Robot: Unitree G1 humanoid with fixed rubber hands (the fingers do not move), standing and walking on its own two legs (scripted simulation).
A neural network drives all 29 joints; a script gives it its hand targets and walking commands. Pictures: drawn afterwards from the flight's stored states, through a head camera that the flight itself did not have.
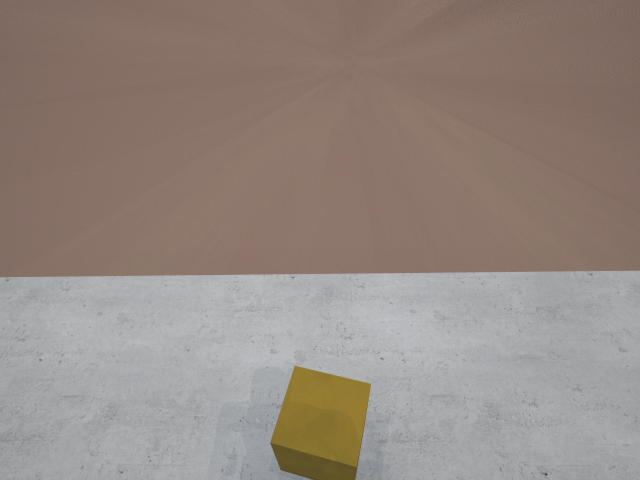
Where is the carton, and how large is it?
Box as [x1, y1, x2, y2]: [270, 366, 370, 479]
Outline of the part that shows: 295,366 270,442 280,469 313,479 354,479 370,384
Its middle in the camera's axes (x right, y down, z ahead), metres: +0.01 +0.52 +1.06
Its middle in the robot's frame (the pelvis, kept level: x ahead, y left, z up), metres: +0.41 +0.04 -0.65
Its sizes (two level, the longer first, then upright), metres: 0.210 0.200 0.250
